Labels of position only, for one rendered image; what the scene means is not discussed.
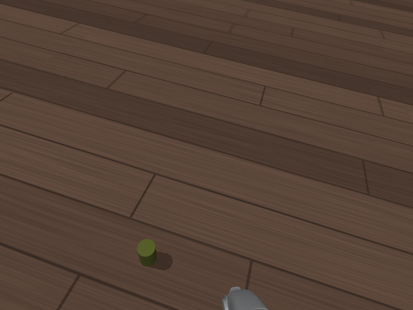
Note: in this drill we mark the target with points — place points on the can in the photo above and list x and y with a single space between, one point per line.
146 250

